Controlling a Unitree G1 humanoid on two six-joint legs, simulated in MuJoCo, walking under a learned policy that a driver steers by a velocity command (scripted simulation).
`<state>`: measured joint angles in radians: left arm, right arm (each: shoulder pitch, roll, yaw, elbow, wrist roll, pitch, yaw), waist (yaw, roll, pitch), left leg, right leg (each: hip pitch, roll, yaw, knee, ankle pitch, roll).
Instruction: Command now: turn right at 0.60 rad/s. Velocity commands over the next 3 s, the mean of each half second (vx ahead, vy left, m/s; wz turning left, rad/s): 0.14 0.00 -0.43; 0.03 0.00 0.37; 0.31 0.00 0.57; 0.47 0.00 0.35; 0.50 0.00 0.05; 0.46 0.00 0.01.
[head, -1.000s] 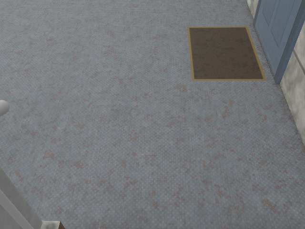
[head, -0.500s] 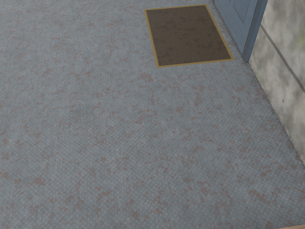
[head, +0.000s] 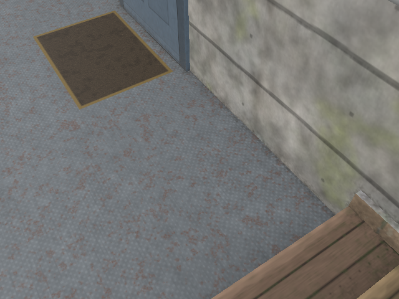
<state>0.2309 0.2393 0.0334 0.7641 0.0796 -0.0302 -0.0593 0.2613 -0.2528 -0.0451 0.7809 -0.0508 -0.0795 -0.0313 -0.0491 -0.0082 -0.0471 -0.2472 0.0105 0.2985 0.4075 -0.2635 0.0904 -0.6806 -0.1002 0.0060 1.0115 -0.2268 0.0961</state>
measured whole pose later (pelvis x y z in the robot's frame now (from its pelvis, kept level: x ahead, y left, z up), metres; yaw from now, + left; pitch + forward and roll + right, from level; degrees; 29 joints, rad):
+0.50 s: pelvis +0.08 -0.08 -0.01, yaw -13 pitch +2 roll -2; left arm 0.32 0.22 0.05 0.76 0.02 -0.08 -0.04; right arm 0.18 -0.23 -0.05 0.86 -0.06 -0.05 0.06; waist -0.02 0.05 0.00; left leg -0.57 0.04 0.00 1.02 -0.13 -0.02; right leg -0.26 0.06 -0.08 0.57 -0.36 -0.06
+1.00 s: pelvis +0.15 -0.08 -0.04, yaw +3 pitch +6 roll -1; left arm 0.08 0.22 0.00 0.54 0.11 -0.06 -0.04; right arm 0.35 -0.26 0.01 0.75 -0.09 -0.10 0.01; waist -0.03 0.01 -0.05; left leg -0.47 -0.09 -0.08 0.90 -0.43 0.02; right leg -0.74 0.00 -0.03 1.18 -0.18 0.07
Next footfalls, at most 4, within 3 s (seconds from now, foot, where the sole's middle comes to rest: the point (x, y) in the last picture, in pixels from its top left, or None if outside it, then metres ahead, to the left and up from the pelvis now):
0.24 right None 0.06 -0.18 -0.78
0.56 left None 0.13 0.01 -0.78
1.02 right None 0.18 -0.18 -0.78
1.42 left None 0.32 0.10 -0.95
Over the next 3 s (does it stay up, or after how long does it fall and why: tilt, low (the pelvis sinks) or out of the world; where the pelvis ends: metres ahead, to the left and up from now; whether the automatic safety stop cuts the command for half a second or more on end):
stays up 1.07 0.32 -0.34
